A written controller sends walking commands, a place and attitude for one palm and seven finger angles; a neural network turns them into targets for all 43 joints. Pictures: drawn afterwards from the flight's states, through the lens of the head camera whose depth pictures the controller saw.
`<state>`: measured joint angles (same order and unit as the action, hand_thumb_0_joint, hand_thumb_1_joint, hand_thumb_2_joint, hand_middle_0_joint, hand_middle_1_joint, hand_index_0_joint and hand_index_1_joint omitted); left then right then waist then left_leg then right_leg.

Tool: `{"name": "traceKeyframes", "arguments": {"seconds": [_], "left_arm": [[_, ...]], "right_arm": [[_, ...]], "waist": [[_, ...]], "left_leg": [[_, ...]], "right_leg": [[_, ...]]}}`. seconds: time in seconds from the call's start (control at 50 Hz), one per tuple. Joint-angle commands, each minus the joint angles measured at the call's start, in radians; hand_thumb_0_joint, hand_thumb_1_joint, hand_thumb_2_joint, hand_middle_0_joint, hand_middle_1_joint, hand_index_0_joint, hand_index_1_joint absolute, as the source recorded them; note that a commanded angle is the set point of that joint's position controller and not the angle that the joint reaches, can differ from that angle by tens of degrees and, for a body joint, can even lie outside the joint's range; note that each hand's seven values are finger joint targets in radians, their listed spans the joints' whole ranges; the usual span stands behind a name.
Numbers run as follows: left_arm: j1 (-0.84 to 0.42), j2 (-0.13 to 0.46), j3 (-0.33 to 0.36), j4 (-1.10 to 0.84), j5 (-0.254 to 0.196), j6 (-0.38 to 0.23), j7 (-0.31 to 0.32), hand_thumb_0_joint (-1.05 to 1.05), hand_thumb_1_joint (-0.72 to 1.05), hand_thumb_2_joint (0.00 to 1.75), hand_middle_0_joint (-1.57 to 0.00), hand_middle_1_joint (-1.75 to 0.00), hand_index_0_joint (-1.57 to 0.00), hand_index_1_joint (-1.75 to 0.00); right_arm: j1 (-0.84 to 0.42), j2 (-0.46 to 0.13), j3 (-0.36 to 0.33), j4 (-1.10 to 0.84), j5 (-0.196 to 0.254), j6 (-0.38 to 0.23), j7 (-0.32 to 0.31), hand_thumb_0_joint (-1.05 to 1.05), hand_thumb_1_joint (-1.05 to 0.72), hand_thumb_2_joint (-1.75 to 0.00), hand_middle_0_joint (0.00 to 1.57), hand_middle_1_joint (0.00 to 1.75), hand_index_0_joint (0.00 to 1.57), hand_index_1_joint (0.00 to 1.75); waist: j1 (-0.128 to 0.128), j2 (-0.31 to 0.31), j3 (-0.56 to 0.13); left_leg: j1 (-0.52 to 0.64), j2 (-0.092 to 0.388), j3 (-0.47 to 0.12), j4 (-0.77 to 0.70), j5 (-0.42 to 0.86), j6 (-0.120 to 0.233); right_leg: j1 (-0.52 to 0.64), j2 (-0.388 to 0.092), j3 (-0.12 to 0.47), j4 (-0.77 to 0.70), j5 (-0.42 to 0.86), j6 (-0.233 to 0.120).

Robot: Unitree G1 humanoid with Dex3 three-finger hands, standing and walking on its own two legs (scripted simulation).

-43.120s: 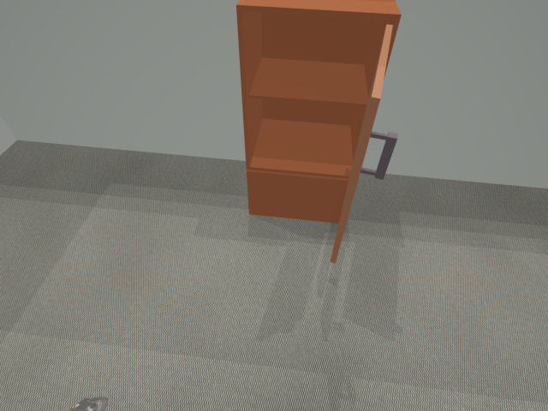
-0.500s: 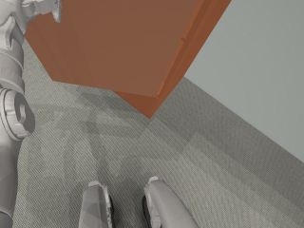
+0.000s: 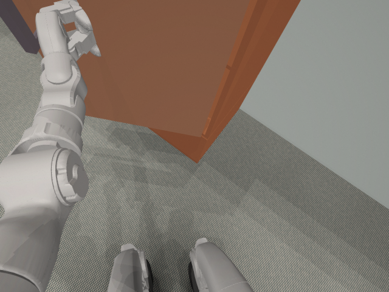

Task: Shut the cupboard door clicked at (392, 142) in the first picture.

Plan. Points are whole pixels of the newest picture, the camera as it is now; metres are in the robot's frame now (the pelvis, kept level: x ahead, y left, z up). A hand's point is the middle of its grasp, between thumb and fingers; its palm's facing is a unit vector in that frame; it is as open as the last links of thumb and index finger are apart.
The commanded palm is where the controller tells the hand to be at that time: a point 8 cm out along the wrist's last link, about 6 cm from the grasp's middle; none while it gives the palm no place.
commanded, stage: pull the fist back off the door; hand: left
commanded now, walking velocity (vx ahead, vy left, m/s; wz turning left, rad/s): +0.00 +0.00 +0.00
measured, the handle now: (20, 14) +0.65 +0.22 +0.09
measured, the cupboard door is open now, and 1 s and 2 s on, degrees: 27 27 27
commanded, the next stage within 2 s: draw the hand back to the body in 0.44 s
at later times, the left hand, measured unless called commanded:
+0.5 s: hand (99, 74) +0.51 +0.09 +0.08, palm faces +0.11 -0.99 -0.04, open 3.1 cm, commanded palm +0.48 +0.14 +0.09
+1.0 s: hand (34, 109) +0.40 +0.15 +0.16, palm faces +0.12 -0.99 -0.03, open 3.1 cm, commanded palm +0.35 +0.20 +0.17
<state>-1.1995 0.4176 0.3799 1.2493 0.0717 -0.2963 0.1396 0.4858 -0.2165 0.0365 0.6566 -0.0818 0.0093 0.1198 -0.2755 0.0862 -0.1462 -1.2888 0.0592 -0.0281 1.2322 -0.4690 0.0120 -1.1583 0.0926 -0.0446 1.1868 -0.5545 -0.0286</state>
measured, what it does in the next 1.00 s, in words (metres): rises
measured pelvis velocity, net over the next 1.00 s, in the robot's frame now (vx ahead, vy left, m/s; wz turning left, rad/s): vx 0.01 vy -0.01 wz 0.04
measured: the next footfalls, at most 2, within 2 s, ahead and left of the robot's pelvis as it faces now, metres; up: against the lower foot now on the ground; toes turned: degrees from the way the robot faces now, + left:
none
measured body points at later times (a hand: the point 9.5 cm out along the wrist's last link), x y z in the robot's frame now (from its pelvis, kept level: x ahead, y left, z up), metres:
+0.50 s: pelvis +0.01 -0.01 +0.02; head +0.13 +0.00 +0.45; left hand +0.49 +0.14 +0.09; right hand +0.06 -0.28 -0.10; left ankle +0.04 +0.11 -0.62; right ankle -0.01 -0.11 -0.62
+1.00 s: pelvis +0.01 -0.01 +0.07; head +0.05 -0.01 +0.52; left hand +0.39 +0.20 +0.16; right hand +0.09 -0.27 -0.05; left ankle +0.04 +0.11 -0.62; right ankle -0.01 -0.11 -0.62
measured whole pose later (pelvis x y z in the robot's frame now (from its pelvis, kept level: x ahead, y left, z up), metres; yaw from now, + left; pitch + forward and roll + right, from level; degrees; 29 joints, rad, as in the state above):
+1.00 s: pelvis +0.01 -0.01 +0.07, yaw +3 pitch +11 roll -1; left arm -0.37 0.20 0.15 0.59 -0.15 -0.35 0.01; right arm 0.35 -0.26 -0.01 0.63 0.04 0.03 0.01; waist -0.07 0.04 -0.12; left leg -0.70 0.03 0.00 0.88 -0.37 0.00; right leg -0.59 0.06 -0.01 0.87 -0.47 -0.04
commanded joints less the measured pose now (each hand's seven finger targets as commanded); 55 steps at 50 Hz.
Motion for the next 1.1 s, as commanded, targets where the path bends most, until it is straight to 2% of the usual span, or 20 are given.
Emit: {"name": "traceKeyframes", "arguments": {"seconds": [0.0,0.04,0.06,0.14,0.2,0.32,0.52,0.54,0.58,0.62,0.66,0.72,0.78,0.84,0.86,0.92,0.96,1.04,1.06,1.08], "left_arm": [[-0.346,0.104,-0.046,-0.202,-0.017,-0.116,0.004,0.00,0.90,0.90,-1.30,-1.50,-1.30,-1.50],[-0.289,0.104,-0.029,-0.199,-0.038,-0.126,-0.001,0.00,0.90,0.90,-1.30,-1.50,-1.30,-1.50],[-0.273,0.109,-0.019,-0.230,-0.048,-0.141,-0.007,0.00,0.90,0.90,-1.30,-1.50,-1.30,-1.50],[-0.243,-0.011,-0.112,-0.291,-0.062,-0.185,-0.015,0.00,0.90,0.90,-1.30,-1.50,-1.30,-1.50],[-0.234,-0.016,-0.110,-0.344,-0.070,-0.221,-0.004,0.00,0.90,0.90,-1.30,-1.50,-1.30,-1.50],[-0.156,-0.079,-0.161,-0.385,-0.061,-0.251,0.018,0.00,0.90,0.90,-1.30,-1.50,-1.30,-1.50],[-0.238,-0.060,-0.162,-0.276,-0.061,-0.251,0.036,0.00,0.90,0.90,-1.30,-1.50,-1.30,-1.50],[-0.225,-0.040,-0.143,-0.262,-0.062,-0.249,0.032,0.00,0.90,0.90,-1.30,-1.50,-1.30,-1.50],[-0.120,0.027,-0.078,-0.350,-0.074,-0.260,0.016,0.00,0.90,0.90,-1.30,-1.50,-1.30,-1.50],[0.007,0.028,-0.073,-0.425,-0.093,-0.248,-0.016,0.00,0.90,0.90,-1.30,-1.50,-1.30,-1.50],[0.169,0.027,-0.074,-0.463,-0.113,-0.210,-0.047,0.00,0.90,0.90,-1.30,-1.50,-1.30,-1.50],[0.214,-0.016,-0.121,-0.606,-0.166,-0.153,-0.082,0.00,0.90,0.90,-1.30,-1.50,-1.30,-1.50],[0.215,-0.063,-0.180,-0.771,-0.208,-0.150,-0.099,0.00,0.90,0.90,-1.30,-1.50,-1.30,-1.50],[0.327,-0.091,-0.217,-0.839,-0.219,-0.153,-0.108,0.00,0.90,0.90,-1.30,-1.50,-1.30,-1.50],[0.357,-0.079,-0.218,-0.849,-0.217,-0.146,-0.112,0.00,0.90,0.90,-1.30,-1.50,-1.30,-1.50],[0.495,-0.069,-0.214,-0.876,-0.227,-0.110,-0.134,0.00,0.90,0.90,-1.30,-1.50,-1.30,-1.50],[0.580,-0.018,-0.175,-0.927,-0.244,-0.083,-0.148,0.00,0.90,0.90,-1.27,-1.47,-1.27,-1.47],[0.697,-0.042,-0.190,-1.089,-0.287,-0.039,-0.184,0.00,0.90,0.90,-1.16,-1.35,-1.16,-1.35],[0.750,0.012,-0.260,-1.176,-0.192,0.008,-0.147,0.00,0.90,0.90,-1.13,-1.32,-1.13,-1.32],[0.773,-0.009,-0.260,-1.222,-0.192,0.042,-0.124,0.00,0.90,0.90,-1.11,-1.29,-1.11,-1.29]], "right_arm": [[0.200,-0.203,-0.091,-0.030,0.003,0.000,-0.005,0.00,-0.90,-0.90,0.20,0.30,0.20,0.30],[0.194,-0.207,-0.100,-0.030,0.009,0.008,-0.008,0.00,-0.90,-0.90,0.20,0.30,0.20,0.30],[0.192,-0.206,-0.101,-0.035,0.009,0.010,-0.011,0.00,-0.90,-0.90,0.20,0.30,0.20,0.30],[0.155,-0.195,-0.116,-0.034,0.019,0.016,-0.012,0.00,-0.90,-0.90,0.20,0.30,0.20,0.30],[0.134,-0.195,-0.123,-0.029,0.020,0.019,-0.017,0.00,-0.90,-0.90,0.20,0.30,0.20,0.30],[0.078,-0.187,-0.130,-0.033,0.026,0.031,-0.021,0.00,-0.90,-0.90,0.20,0.30,0.20,0.30],[0.015,-0.185,-0.116,-0.023,0.030,0.030,-0.046,0.00,-0.90,-0.90,0.20,0.30,0.20,0.30],[0.016,-0.187,-0.115,-0.027,0.028,0.029,-0.047,0.00,-0.90,-0.90,0.20,0.30,0.20,0.30],[0.006,-0.187,-0.113,-0.062,0.034,0.030,-0.047,0.00,-0.90,-0.90,0.20,0.30,0.20,0.30],[-0.007,-0.177,-0.110,-0.097,0.046,0.034,-0.047,0.00,-0.90,-0.90,0.20,0.30,0.20,0.30],[-0.009,-0.174,-0.105,-0.127,0.062,0.041,-0.053,0.00,-0.90,-0.90,0.20,0.30,0.20,0.30],[-0.035,-0.170,-0.105,-0.152,0.092,0.042,-0.073,0.00,-0.90,-0.90,0.20,0.30,0.20,0.30],[-0.070,-0.166,-0.104,-0.150,0.111,0.016,-0.097,0.00,-0.90,-0.90,0.20,0.30,0.20,0.30],[-0.095,-0.164,-0.104,-0.139,0.116,-0.013,-0.110,0.00,-0.90,-0.90,0.20,0.30,0.20,0.30],[-0.103,-0.167,-0.100,-0.136,0.119,-0.020,-0.114,0.00,-0.90,-0.90,0.20,0.30,0.20,0.30],[-0.147,-0.163,-0.091,-0.147,0.126,-0.032,-0.118,0.00,-0.90,-0.90,0.20,0.30,0.20,0.30],[-0.177,-0.169,-0.085,-0.163,0.132,-0.035,-0.124,0.00,-0.90,-0.90,0.20,0.30,0.20,0.30],[-0.258,-0.156,-0.073,-0.213,0.146,-0.054,-0.132,0.00,-0.90,-0.90,0.20,0.30,0.20,0.30],[-0.295,-0.134,-0.084,-0.229,0.150,-0.016,-0.151,0.00,-0.90,-0.90,0.20,0.30,0.20,0.30],[-0.319,-0.126,-0.077,-0.246,0.151,-0.002,-0.165,0.00,-0.90,-0.90,0.20,0.30,0.20,0.30]], "waist": [[0.017,0.045,-0.517],[0.025,-0.017,-0.488],[0.045,0.004,-0.513],[0.037,-0.002,-0.478],[0.060,0.033,-0.514],[0.081,0.024,-0.521],[0.047,-0.046,-0.453],[0.054,-0.068,-0.458],[0.133,-0.003,-0.586],[0.171,-0.019,-0.601],[0.196,-0.075,-0.561],[0.175,-0.165,-0.435],[0.170,-0.108,-0.398],[0.175,-0.107,-0.324],[0.182,-0.064,-0.292],[0.210,-0.063,-0.242],[0.239,-0.049,-0.232],[0.264,-0.055,-0.201],[0.265,-0.083,-0.241],[0.257,-0.081,-0.176]], "left_leg": [[0.535,-0.027,-0.030,-0.104,0.372,0.023],[0.503,-0.034,-0.014,-0.117,0.353,0.027],[0.521,-0.039,-0.011,-0.122,0.377,0.025],[0.573,-0.042,-0.005,-0.131,0.374,0.022],[0.637,-0.044,-0.009,-0.132,0.409,0.017],[0.690,-0.047,-0.006,-0.138,0.439,0.013],[0.586,-0.056,-0.003,-0.136,0.295,0.023],[0.559,-0.058,0.000,-0.135,0.287,0.025],[0.628,-0.062,0.011,-0.156,0.363,0.018],[0.642,-0.065,0.031,-0.185,0.385,0.018],[0.627,-0.066,0.041,-0.226,0.383,0.021],[0.618,-0.067,0.057,-0.288,0.287,0.032],[0.742,-0.059,0.048,-0.341,0.269,0.031],[0.814,-0.054,0.041,-0.382,0.265,0.031],[0.832,-0.056,0.042,-0.396,0.257,0.031],[0.849,-0.058,0.044,-0.443,0.247,0.029],[0.866,-0.060,0.046,-0.466,0.261,0.030],[0.916,-0.061,0.047,-0.510,0.290,0.029],[0.985,-0.054,0.045,-0.561,0.310,0.023],[0.991,-0.055,0.047,-0.591,0.303,0.025]], "right_leg": [[0.241,-0.014,0.025,-0.187,0.452,0.018],[0.299,-0.019,0.038,-0.207,0.483,0.022],[0.323,-0.021,0.042,-0.198,0.518,0.019],[0.295,-0.027,0.039,-0.212,0.515,0.023],[0.292,-0.031,0.037,-0.202,0.527,0.018],[0.296,-0.036,0.033,-0.196,0.546,0.018],[0.285,-0.047,0.055,-0.216,0.454,0.032],[0.309,-0.049,0.061,-0.217,0.460,0.033],[0.402,-0.050,0.065,-0.202,0.535,0.024],[0.503,-0.048,0.073,-0.224,0.606,0.028],[0.585,-0.047,0.080,-0.255,0.658,0.032],[0.637,-0.052,0.094,-0.353,0.602,0.052],[0.613,-0.043,0.075,-0.404,0.506,0.041],[0.591,-0.040,0.056,-0.442,0.456,0.038],[0.584,-0.041,0.057,-0.454,0.439,0.035],[0.617,-0.048,0.051,-0.484,0.410,0.032],[0.662,-0.051,0.058,-0.499,0.426,0.030],[0.721,-0.054,0.044,-0.518,0.458,0.026],[0.762,-0.086,0.102,-0.583,0.497,0.035],[0.771,-0.086,0.094,-0.613,0.491,0.040]]}}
